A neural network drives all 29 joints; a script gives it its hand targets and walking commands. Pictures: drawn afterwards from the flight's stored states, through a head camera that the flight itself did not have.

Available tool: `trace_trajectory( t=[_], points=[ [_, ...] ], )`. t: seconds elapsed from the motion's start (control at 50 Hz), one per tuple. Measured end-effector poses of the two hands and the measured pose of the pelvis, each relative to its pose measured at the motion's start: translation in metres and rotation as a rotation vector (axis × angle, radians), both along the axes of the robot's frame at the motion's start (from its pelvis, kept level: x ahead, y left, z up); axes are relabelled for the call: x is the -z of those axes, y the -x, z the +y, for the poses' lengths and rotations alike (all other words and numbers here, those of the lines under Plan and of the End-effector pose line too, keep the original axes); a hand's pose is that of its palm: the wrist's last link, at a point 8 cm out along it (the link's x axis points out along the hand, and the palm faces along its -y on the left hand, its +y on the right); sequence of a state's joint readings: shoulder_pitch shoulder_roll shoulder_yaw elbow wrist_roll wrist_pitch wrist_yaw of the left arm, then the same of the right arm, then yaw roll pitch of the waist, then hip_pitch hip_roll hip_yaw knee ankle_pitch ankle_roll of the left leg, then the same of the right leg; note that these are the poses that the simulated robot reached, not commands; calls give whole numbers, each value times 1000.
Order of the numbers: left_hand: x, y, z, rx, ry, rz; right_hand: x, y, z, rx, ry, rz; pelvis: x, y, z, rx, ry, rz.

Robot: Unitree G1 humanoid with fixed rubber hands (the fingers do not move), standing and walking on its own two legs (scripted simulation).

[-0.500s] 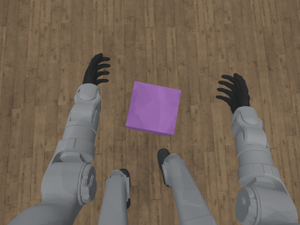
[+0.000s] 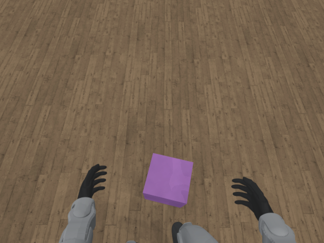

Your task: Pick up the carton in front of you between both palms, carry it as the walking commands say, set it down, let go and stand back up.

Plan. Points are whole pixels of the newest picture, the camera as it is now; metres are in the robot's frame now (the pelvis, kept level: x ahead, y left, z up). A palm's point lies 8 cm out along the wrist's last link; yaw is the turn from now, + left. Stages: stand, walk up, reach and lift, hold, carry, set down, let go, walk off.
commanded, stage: let go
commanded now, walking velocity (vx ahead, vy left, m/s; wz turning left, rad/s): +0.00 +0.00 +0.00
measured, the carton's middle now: (167, 181) +0.36 -0.07 -0.63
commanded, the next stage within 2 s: stand in 0.68 s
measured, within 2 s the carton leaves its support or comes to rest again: neither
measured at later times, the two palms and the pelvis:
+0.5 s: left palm (42, 237) +0.17 +0.27 -0.05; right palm (248, 207) +0.18 -0.20 -0.05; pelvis +0.01 +0.04 +0.01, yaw -1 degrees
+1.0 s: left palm out of the picture +0.11 +0.29 -0.06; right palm (273, 226) +0.13 -0.27 -0.09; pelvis +0.00 +0.00 +0.01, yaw +1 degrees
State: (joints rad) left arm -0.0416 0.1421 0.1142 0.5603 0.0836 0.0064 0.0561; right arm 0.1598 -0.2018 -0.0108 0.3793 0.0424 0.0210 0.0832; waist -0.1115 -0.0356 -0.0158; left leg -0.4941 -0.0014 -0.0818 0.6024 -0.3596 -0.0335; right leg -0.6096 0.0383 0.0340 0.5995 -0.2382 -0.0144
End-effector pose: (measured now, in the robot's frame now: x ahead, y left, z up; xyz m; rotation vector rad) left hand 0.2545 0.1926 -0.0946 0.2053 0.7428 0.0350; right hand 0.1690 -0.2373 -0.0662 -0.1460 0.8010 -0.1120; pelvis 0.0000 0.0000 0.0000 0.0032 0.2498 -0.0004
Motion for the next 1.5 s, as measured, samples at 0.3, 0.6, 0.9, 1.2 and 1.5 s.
trace_trajectory(
  t=[0.3, 0.6, 0.9, 1.2, 1.5],
  points=[
    [-42, 73, 75, -48, -7, 32, -15, -7, 41, -38, -2, -17, -17, -16, 36, 6, 24, -219],
    [-42, 82, 66, -55, 3, 24, -19, -1, 25, -4, 62, 7, -14, -10, 32, 16, 22, -294],
    [-32, 131, 94, -167, -177, 140, 16, 29, -23, 12, 91, 42, -8, -2, 8, -3, 5, -277],
    [-18, 155, 80, -201, -161, 214, 31, 58, -42, 8, 126, 157, -9, 1, -6, -18, -2, -283],
    [-13, 167, 83, -202, -153, 252, 31, 78, -49, 14, 153, 206, -11, 7, -6, -17, -2, -297]
  ],
)
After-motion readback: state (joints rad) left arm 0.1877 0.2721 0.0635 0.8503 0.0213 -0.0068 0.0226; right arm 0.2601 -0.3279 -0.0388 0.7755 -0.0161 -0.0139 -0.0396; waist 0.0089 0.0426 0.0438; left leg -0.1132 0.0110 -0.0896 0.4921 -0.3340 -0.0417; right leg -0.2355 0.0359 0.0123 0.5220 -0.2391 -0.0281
